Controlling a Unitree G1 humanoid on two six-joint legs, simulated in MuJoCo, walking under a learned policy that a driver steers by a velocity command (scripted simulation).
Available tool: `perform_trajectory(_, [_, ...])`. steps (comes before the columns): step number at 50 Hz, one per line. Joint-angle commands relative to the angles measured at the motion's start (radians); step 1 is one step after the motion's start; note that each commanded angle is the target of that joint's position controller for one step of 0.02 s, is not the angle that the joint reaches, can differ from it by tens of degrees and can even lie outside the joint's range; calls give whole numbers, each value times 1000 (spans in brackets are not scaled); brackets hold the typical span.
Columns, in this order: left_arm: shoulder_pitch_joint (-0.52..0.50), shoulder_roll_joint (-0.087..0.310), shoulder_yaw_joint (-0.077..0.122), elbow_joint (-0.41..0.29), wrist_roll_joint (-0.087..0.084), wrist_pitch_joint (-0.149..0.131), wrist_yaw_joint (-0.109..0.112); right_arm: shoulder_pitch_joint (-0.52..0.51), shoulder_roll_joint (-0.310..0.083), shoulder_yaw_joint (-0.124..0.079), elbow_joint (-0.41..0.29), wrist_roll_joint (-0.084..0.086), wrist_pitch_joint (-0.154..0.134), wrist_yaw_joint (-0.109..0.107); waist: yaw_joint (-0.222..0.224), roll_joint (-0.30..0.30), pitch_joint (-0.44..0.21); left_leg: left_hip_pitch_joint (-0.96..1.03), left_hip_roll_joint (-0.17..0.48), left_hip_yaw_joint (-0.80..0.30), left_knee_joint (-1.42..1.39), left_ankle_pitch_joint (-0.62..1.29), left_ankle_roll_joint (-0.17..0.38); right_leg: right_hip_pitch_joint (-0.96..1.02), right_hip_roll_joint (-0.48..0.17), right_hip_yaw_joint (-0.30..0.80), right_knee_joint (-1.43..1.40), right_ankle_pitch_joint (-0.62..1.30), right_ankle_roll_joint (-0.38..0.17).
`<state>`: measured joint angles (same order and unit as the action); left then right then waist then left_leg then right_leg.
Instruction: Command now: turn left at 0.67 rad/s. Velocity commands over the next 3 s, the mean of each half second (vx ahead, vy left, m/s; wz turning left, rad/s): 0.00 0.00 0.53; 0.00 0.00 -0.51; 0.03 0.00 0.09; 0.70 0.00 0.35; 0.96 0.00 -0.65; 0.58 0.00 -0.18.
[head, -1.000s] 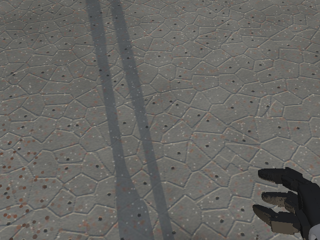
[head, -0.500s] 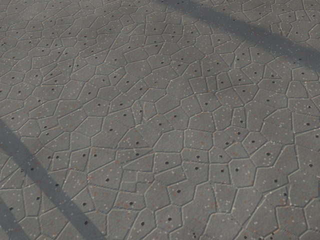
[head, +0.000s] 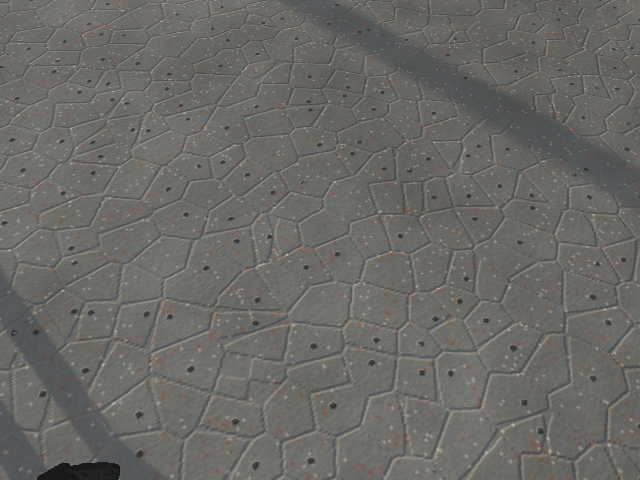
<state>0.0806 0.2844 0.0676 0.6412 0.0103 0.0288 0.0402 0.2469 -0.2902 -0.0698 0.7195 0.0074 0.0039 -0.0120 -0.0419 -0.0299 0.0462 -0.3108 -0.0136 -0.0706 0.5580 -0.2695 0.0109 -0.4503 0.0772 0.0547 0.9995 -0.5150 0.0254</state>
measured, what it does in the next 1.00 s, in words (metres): steps on the spot: right foot, then left foot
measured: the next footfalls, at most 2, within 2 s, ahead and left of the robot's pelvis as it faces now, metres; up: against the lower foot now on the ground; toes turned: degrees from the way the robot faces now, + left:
right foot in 0.20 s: +0.07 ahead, -0.12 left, +0.00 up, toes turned +17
left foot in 0.56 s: -0.03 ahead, +0.12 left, +0.00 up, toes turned +13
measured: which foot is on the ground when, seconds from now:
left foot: down 0.00-0.20, up 0.22-0.54, down 0.56-0.92, up 0.94-1.00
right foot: up 0.00-0.18, down 0.20-0.58, up 0.60-0.90, down 0.92-1.00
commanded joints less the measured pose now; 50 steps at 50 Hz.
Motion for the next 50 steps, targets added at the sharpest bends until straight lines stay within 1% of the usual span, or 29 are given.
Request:
perform_trajectory(1, [-47, 62, 30, -89, -4, -23, -1, -99, -171, -55, -103, 28, -3, -27, 47, 146, -121, 206, 203, -322, -185, 428, 181, -147, -23, 51, -14, 38, 29])
perform_trajectory(4, [-39, 22, 21, -79, -17, -42, -21, -91, -184, -72, -120, 22, 35, -39, 35, 181, -170, 190, 160, -333, -161, 398, 165, -26, 13, 28, -221, 99, 45])
perform_trajectory(7, [27, 59, 34, -52, -28, -52, -38, -106, -197, -81, -142, 28, 47, -31, 40, 229, -181, 130, 148, -409, -164, 320, 156, 114, 30, 25, -423, 167, 38])
perform_trajectory(9, [120, 89, 51, -15, -25, -54, -38, -140, -175, -73, -154, 41, 48, -29, 82, 217, -182, 56, 102, -398, -121, 167, 105, 269, -2, 6, -644, 326, 15])
perform_trajectory(10, [138, 141, 66, -14, -14, -50, -31, -84, -126, -58, -147, 29, 49, -29, 54, 113, -199, -52, 34, -328, 10, -61, 54, 384, -161, 142, -688, 321, -39])
perform_trajectory(11, [93, 234, 79, -34, 18, -40, -30, -39, -84, -48, -161, 19, 40, -26, -1, -196, -153, -275, -138, -148, 225, -342, -2, 403, -389, 457, -735, 393, -188])
perform_trajectory(12, [63, 205, 70, -56, 52, -52, -35, -27, -159, -68, -156, -1, 23, -26, 2, -206, -122, -298, -66, -152, 468, -370, -36, 299, -485, 576, -762, 398, -294])
perform_trajectory(13, [4, 143, 50, -71, 42, -60, -31, -29, -213, -84, -131, 4, 23, -24, -14, -112, -88, -280, -42, -151, 573, -295, -45, 247, -435, 471, -750, 383, -289])
perform_trajectory(15, [-37, 99, 34, -68, 4, -63, -24, -23, -185, -78, -91, 0, 37, -31, -11, -48, -54, -280, -40, -130, 638, -170, -71, 236, -312, 292, -721, 359, -221])
perform_trajectory(19, [62, 91, 21, -26, 3, -55, -10, -96, -106, -41, -122, 10, 31, -27, 45, -96, -73, -266, -34, -81, 527, -125, -109, 325, -274, 179, -693, 548, -250])
perform_trajectory(22, [71, 112, 24, -12, -1, -48, -12, -131, -66, -15, -136, 0, 31, -21, 62, -136, -104, -140, 17, -24, 291, -163, -114, 344, -280, 150, -673, 568, -252])
perform_trajectory(24, [93, 143, 32, 1, -7, -39, -18, -136, -72, -12, -135, 5, 30, -16, 79, -164, -104, -52, 13, 34, 160, -177, -109, 319, -282, 146, -660, 597, -257])
perform_trajectory(26, [105, 101, 11, 22, -20, -35, -28, -88, -45, -8, -100, -2, 27, -14, 49, -141, -95, 95, 1, 46, -106, -22, -87, 267, -254, 160, -627, 625, -233])
perform_trajectory(27, [127, 109, 12, 35, -35, -37, -32, -62, -59, -12, -86, -7, 25, -14, 33, -126, -76, 174, -11, 52, -246, 107, -61, 231, -237, 168, -614, 641, -204])
perform_trajectory(28, [158, 140, 20, 39, -38, -46, -37, -43, -124, -27, -91, -11, 24, -22, 41, -94, -95, 277, 39, 2, -223, 197, -27, 164, -225, 182, -602, 603, -156])
perform_trajectory(29, [143, 122, 14, 16, -15, -60, -47, 1, -201, -45, -100, -22, 29, -36, 45, 42, -152, 390, 176, -89, -137, 459, 27, 71, -169, 136, -501, 463, -103])
perform_trajectory(30, [129, 85, 8, -3, -31, -68, -48, -9, -241, -62, -72, -25, 39, -35, 56, 249, -148, 318, 262, -134, -138, 426, 128, 0, -70, -1, -428, 207, -49])
perform_trajectory(32, [63, 147, 32, -14, -41, -52, -41, -61, -157, -48, -103, -33, 31, -36, 2, 268, -97, 258, 347, -206, -205, 408, 214, -86, -66, -53, -144, -23, -2])
perform_trajectory(33, [80, 146, 44, -4, -46, -33, -35, -68, -135, -39, -110, -38, 22, -41, 5, 248, -88, 249, 370, -202, -211, 491, 235, -129, -74, -38, 26, -99, 18])
perform_trajectory(34, [117, 136, 49, -2, -42, -11, -30, -104, -125, -36, -112, -26, 11, -41, 32, 221, -72, 233, 372, -161, -210, 519, 229, -154, -101, -13, 97, -85, 35])
perform_trajectory(39, [96, 68, 27, -49, -39, 26, -51, -181, -128, -48, -109, -12, 7, -41, 41, 202, -73, 189, 301, 52, -197, 448, 169, -68, -153, -79, -72, 100, 53])
perform_trajectory(42, [97, 95, 36, -84, -41, 31, -74, -150, -167, -64, -98, -1, 8, -30, 27, 197, -108, 208, 340, 82, -150, 456, 157, 21, -136, -134, -219, 133, 18])
perform_trajectory(44, [161, 107, 51, -78, -41, 41, -76, -163, -169, -67, -95, 20, 2, -18, 67, 171, -118, 168, 341, 130, -59, 385, 109, 135, -101, -174, -368, 240, -23])
perform_trajectory(45, [211, 135, 68, -64, -36, 42, -63, -124, -139, -62, -77, 22, -2, -10, 82, 106, -128, 101, 298, 183, 55, 275, 55, 247, -70, -150, -457, 326, -59])
perform_trajectory(46, [266, 243, 104, -68, -35, 36, -43, -93, -99, -52, -79, -2, -5, -3, 93, -130, -117, -120, 190, 262, 330, 5, -37, 417, -185, 91, -565, 682, -141])
perform_trajectory(47, [269, 367, 119, -106, -3, 9, -44, -205, -43, -26, -175, -36, -9, -13, 92, -363, -141, -417, -2, 154, 589, -455, -101, 462, -436, 594, -648, 828, -379])
perform_trajectory(48, [273, 297, 97, -110, 19, -22, -57, -251, -102, -38, -166, -24, -10, -20, 145, -184, -216, -429, 16, -2, 730, -452, -86, 471, -472, 560, -674, 751, -420])
perform_trajectory(49, [234, 258, 78, -104, 14, -39, -51, -248, -113, -41, -159, -4, -10, -22, 116, -145, -178, -429, 34, -19, 747, -365, -61, 426, -433, 457, -667, 689, -374])
perform_trajectory(50, [178, 223, 68, -103, -7, -42, -40, -214, -123, -46, -129, -6, -8, -29, 84, -70, -148, -418, 64, -17, 706, -267, -52, 393, -377, 361, -654, 619, -307])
